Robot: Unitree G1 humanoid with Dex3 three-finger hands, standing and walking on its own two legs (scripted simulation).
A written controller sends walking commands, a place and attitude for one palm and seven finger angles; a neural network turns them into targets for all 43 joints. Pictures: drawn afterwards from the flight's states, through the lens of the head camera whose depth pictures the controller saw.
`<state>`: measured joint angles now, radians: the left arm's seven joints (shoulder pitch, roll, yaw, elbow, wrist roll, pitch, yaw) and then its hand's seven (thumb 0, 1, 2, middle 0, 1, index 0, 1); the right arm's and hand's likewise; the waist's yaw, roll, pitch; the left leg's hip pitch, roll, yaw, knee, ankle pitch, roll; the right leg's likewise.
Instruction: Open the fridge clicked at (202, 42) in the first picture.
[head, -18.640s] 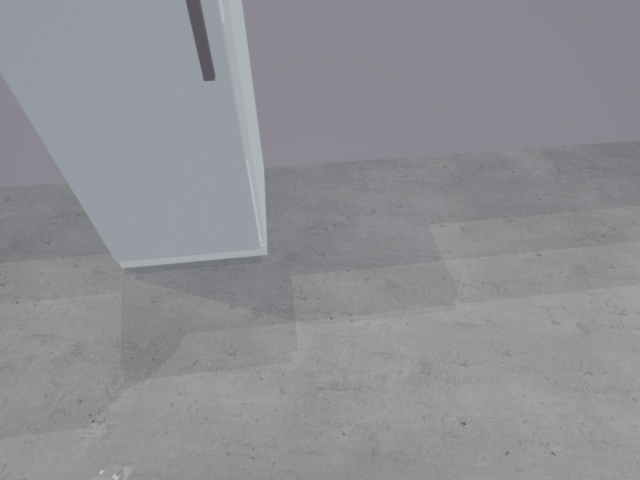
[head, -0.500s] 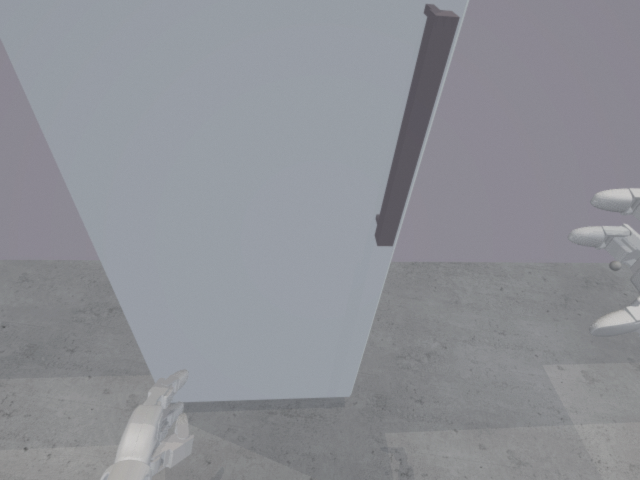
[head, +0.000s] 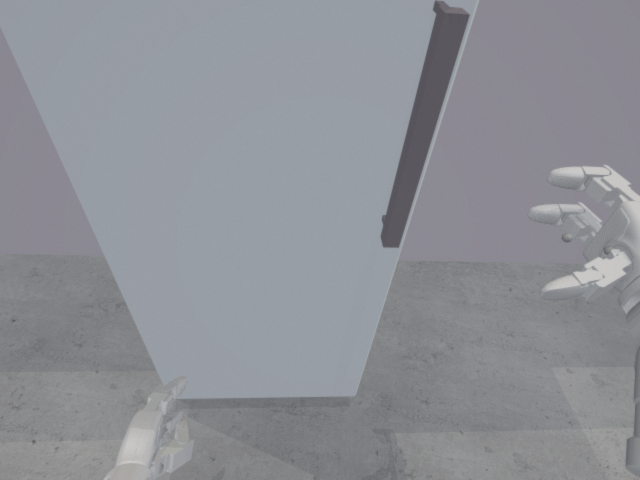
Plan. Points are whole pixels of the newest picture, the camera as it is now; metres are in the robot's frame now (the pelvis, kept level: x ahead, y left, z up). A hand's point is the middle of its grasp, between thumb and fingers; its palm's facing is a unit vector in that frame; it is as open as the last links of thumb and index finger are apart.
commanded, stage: move the hooked fingers beside the handle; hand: right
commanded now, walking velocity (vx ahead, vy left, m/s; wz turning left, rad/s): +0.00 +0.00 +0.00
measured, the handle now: (410, 143) +0.51 -0.10 +0.21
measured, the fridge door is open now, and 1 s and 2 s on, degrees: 0 0 0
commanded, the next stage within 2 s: feel for the door with the fingertips in 1.92 s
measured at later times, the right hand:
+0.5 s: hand (521, 203) +0.38 -0.21 +0.21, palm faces -0.01 +1.00 -0.04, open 14.0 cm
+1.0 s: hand (488, 177) +0.43 -0.19 +0.21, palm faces -0.04 +1.00 -0.01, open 14.0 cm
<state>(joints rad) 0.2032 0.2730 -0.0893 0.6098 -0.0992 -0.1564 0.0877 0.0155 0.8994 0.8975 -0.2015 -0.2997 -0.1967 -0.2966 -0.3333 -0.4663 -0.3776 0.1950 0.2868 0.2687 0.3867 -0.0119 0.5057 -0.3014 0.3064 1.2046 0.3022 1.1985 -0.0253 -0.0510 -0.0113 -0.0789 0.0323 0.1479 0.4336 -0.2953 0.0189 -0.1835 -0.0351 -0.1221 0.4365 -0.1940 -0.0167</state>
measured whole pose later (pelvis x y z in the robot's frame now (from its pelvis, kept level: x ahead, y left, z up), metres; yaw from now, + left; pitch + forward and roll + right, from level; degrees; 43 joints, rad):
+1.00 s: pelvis +0.00 +0.00 +0.00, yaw +1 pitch +0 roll +0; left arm 0.30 0.29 -0.04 0.68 -0.09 -0.09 0.09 0.01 0.90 0.90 -0.20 -0.30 -0.20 -0.30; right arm -0.76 -0.45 -0.28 0.75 0.21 0.12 0.27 -0.01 0.51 -0.30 0.30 1.20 0.30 1.20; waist 0.05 -0.03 -0.02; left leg -0.15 0.02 0.13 0.44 -0.29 0.02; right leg -0.25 -0.05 -0.14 0.45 -0.20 -0.02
